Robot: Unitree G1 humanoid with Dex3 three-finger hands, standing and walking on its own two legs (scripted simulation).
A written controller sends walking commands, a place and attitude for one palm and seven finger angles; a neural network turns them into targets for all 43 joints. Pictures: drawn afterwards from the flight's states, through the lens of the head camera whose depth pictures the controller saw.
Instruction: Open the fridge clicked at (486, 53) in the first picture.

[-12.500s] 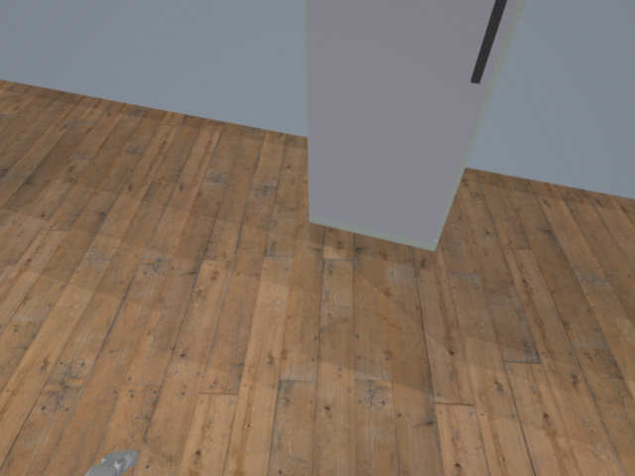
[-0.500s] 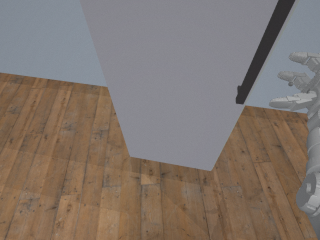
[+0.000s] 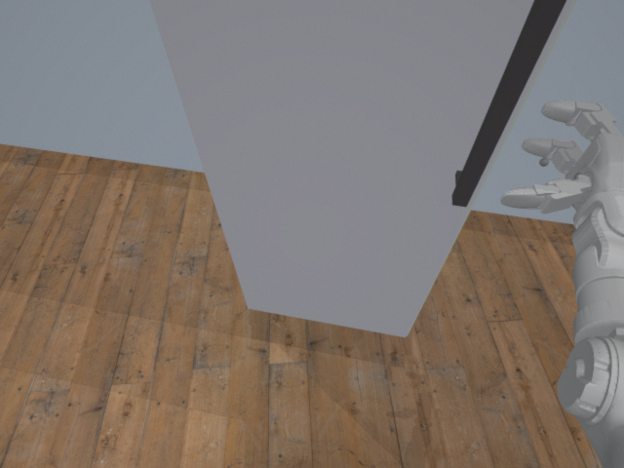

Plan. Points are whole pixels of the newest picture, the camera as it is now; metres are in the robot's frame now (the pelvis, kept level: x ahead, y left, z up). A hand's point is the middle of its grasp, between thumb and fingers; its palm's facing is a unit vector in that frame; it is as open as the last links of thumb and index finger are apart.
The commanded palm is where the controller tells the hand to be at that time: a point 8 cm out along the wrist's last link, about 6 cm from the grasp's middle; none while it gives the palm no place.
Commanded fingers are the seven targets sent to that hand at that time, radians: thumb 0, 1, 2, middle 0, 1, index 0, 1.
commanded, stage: move the hooked fingers beside the handle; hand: right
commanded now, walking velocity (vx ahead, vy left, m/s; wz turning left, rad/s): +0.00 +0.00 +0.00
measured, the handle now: (493, 111) +0.55 -0.15 +0.17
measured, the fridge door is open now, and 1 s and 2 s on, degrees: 0 0 0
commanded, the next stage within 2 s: feel for the door with the fingertips in 0.08 s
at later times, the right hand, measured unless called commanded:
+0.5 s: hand (512, 163) +0.47 -0.17 +0.16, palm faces +0.04 +1.00 +0.02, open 14.0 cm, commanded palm +0.45 -0.21 +0.16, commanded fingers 0.00 0.50 -0.30 0.30 1.20 0.30 1.20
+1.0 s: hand (497, 147) +0.49 -0.15 +0.16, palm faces +0.05 +1.00 -0.01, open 14.0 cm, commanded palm +0.47 -0.21 +0.16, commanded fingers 0.00 0.50 -0.30 0.30 1.20 0.30 1.20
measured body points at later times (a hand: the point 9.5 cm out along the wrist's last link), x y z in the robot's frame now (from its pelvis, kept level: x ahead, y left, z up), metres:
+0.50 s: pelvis -0.01 +0.01 +0.00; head +0.04 +0.01 +0.45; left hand +0.04 +0.28 -0.11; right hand +0.46 -0.22 +0.16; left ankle -0.01 +0.12 -0.72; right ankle +0.00 -0.10 -0.72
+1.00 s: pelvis +0.00 +0.02 +0.00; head +0.05 +0.02 +0.45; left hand +0.01 +0.28 -0.12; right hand +0.49 -0.21 +0.16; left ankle -0.01 +0.12 -0.72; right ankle +0.00 -0.10 -0.72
